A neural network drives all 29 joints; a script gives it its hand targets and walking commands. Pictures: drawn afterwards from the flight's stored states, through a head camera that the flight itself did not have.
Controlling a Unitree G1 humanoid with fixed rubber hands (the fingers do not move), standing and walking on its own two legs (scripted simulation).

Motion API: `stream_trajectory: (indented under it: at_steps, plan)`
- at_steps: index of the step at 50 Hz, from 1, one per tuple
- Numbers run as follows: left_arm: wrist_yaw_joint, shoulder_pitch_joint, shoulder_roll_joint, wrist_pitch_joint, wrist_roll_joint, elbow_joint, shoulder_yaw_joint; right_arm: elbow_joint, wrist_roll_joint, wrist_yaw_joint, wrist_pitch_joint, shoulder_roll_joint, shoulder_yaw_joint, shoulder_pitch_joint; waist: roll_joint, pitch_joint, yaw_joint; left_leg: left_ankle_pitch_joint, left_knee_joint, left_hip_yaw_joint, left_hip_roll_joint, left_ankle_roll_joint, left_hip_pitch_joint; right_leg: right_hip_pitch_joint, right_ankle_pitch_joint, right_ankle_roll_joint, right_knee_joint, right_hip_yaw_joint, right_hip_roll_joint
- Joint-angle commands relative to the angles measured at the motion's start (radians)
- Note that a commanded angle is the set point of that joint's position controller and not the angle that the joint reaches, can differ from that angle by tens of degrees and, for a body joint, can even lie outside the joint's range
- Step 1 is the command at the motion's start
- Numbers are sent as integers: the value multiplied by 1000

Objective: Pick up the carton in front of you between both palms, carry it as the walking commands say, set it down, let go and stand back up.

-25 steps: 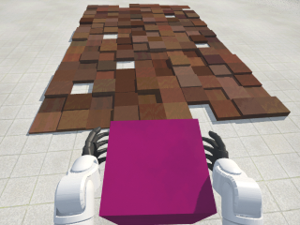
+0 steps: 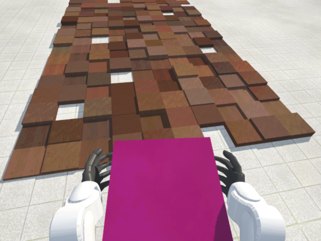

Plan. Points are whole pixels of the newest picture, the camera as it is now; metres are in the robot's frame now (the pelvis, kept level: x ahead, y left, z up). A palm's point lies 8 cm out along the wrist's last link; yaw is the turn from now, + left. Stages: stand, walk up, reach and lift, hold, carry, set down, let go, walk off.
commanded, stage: carry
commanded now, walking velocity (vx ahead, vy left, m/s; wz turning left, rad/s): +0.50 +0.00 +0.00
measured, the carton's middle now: (164, 202) +0.22 -0.01 +0.00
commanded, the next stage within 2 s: none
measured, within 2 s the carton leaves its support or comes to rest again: neither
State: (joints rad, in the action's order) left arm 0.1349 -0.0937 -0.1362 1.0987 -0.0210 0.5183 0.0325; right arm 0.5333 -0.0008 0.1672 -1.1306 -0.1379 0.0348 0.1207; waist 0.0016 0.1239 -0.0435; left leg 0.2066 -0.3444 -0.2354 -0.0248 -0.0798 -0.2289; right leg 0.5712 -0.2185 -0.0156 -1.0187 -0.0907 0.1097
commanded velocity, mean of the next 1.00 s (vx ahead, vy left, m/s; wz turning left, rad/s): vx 0.50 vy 0.00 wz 0.00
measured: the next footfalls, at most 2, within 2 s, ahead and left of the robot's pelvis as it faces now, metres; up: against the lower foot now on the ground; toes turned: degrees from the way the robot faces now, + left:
right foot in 0.30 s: +0.41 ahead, -0.11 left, +0.00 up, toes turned -9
left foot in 0.82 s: +0.72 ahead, +0.08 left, +0.00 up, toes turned +10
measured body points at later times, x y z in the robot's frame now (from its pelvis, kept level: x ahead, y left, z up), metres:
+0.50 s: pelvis +0.33 -0.05 -0.01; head +0.35 -0.06 +0.44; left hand +0.60 +0.14 +0.11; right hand +0.63 -0.17 +0.10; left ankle +0.28 +0.09 -0.66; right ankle +0.37 -0.10 -0.75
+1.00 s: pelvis +0.67 +0.02 -0.02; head +0.76 +0.03 +0.43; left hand +1.05 +0.18 +0.07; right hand +1.03 -0.14 +0.08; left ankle +0.68 +0.07 -0.75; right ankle +0.60 -0.11 -0.62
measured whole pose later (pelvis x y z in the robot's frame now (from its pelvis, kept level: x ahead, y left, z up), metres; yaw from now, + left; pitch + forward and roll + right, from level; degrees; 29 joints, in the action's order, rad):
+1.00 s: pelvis +0.67 +0.02 -0.02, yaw +1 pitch +6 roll -1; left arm 0.22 0.55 -0.13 1.03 -0.02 0.19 0.33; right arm 0.22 -0.01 0.22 -1.06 -0.17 0.27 -0.51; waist -0.01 -0.09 -0.07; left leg 0.26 -0.54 -0.16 0.01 -0.11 -0.39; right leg 0.63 -0.37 -0.07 -1.36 -0.03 0.01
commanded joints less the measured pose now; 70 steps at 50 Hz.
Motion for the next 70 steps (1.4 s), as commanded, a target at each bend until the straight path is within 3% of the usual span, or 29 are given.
stream_trajectory:
  at_steps: [1,11,14,15,16,17,18,20,21,27,37,39,40,41,42,43,45,47,54,56,58,59,61,62,63,64,65,67,70]
  plan:
    - [-15,268,-699,-6,124,69,-540,140,-207,-87,37,-643,-594,-399,110,99,30,-23,237,256,-250,-36,215,127,103,16,135,-14,11]
    - [27,354,-558,55,211,217,-544,215,-192,-12,-10,-516,-514,-390,151,-43,26,-436,159,95,-215,-30,302,37,212,-29,484,-133,-50]
    - [44,367,-497,67,229,229,-509,256,-194,15,-26,-458,-502,-446,143,102,60,-736,-180,-8,-164,20,281,-324,132,-50,533,-221,-161]
    - [49,374,-475,70,229,232,-492,262,-195,24,-31,-429,-498,-466,75,184,83,-561,-396,-3,-126,39,148,-541,54,-51,533,-149,-116]
    - [55,413,-437,75,230,227,-473,277,-206,30,-41,-424,-506,-499,-144,305,109,-272,-738,41,-46,79,-170,-824,-172,-181,583,324,190]
    - [57,404,-444,79,251,208,-474,294,-217,32,-48,-406,-503,-511,-319,304,121,235,-947,121,84,88,-375,-857,-141,-264,785,662,297]
    - [53,445,-458,82,259,232,-475,269,-225,37,-48,-442,-505,-544,-244,263,96,248,-1070,224,8,50,-447,-816,-39,-250,773,559,299]
    - [46,543,-504,75,275,211,-486,220,-203,40,-41,-478,-467,-601,-55,234,76,146,-1009,252,-71,16,-423,-648,130,-187,739,373,241]
    - [43,594,-514,70,275,186,-491,175,-186,40,-35,-483,-451,-620,-29,223,64,99,-930,260,-96,15,-386,-569,91,-155,758,301,215]
    - [50,784,-470,42,230,-34,-425,-49,-120,59,-8,-472,-391,-833,-108,150,78,-29,-654,176,-87,48,-448,-505,11,-169,843,114,159]
    - [89,1088,-541,-10,160,-309,-313,-317,-122,68,38,-539,-298,-1168,-150,97,106,-146,-296,72,-14,-3,-407,-671,451,-149,675,-4,106]
    - [89,1145,-573,-17,168,-327,-318,-354,-123,66,47,-549,-278,-1194,-144,175,32,-116,-230,23,56,-27,-183,-654,715,-106,473,-66,79]
    - [90,1166,-586,-19,171,-334,-321,-378,-117,66,52,-550,-266,-1182,-77,264,-28,-121,-155,-22,95,-18,40,-597,692,-71,247,-126,33]
    - [93,1196,-594,-22,168,-337,-316,-384,-115,64,55,-564,-258,-1168,35,342,-73,-66,-167,155,-29,1,277,-401,424,-44,3,-87,5]
    - [92,1167,-629,-22,165,-359,-306,-386,-111,69,61,-543,-252,-1214,302,435,-7,-169,-103,716,-352,-151,540,-44,-177,-6,-259,-19,-144]
    - [92,1183,-618,-24,165,-342,-300,-391,-136,67,66,-594,-276,-1195,336,470,-42,-130,-6,857,-357,-227,591,107,-260,-25,-442,78,-184]
    - [87,1250,-688,-35,191,-301,-307,-286,-189,43,82,-671,-336,-1266,133,392,-50,-322,-81,657,-307,-184,524,215,-206,-60,-477,115,-102]
    - [80,1208,-709,-53,181,-284,-310,-200,-211,29,99,-709,-382,-1288,56,380,-26,-381,-84,531,-271,-137,467,219,-151,-60,-392,102,-70]
    - [72,1072,-642,-86,165,-167,-370,-64,-251,8,123,-638,-458,-1172,113,356,-47,-600,-129,391,-227,-138,601,500,-161,-64,-368,2,-69]
    - [72,1081,-605,-75,174,-151,-379,-71,-252,9,112,-602,-463,-1154,100,283,-33,-582,-69,326,-187,-131,502,447,-133,-66,-199,-27,-64]
    - [74,1065,-575,-58,169,-173,-375,-108,-236,14,97,-574,-445,-1131,110,220,-3,-696,-10,191,-111,-94,301,156,-13,-70,169,-125,-119]
    - [75,1046,-566,-48,164,-187,-369,-132,-225,17,89,-563,-432,-1107,148,218,20,-899,-35,152,-103,-77,242,4,47,-75,242,-199,-179]
    - [72,1015,-564,-34,167,-217,-371,-153,-190,25,78,-541,-404,-1079,188,330,130,-1159,-312,66,-107,-28,214,-317,184,-102,335,-210,-244]
    - [69,994,-570,-29,164,-228,-372,-159,-169,33,72,-535,-390,-1095,119,397,209,-974,-570,51,-68,1,121,-529,249,-104,434,-156,-219]
    - [72,998,-562,-26,159,-229,-368,-178,-153,33,63,-554,-376,-1061,-124,523,211,-466,-955,93,45,67,-160,-767,388,-257,520,335,37]
    - [70,1019,-604,-22,181,-238,-397,-176,-145,32,59,-554,-353,-1058,-321,578,190,224,-1247,215,171,72,-390,-931,548,-392,583,690,201]
    - [61,1027,-636,-21,213,-222,-420,-186,-138,34,59,-567,-335,-1072,-214,540,177,230,-1328,344,112,32,-493,-909,476,-378,526,649,180]
    - [42,1138,-710,-30,260,-174,-472,-192,-106,30,72,-601,-287,-1121,-30,393,163,253,-1214,323,40,8,-585,-768,355,-294,546,555,154]
    - [5,1255,-776,-47,337,-142,-535,-235,-58,26,90,-613,-261,-1110,21,341,129,205,-930,297,-13,10,-498,-614,170,-244,617,451,144]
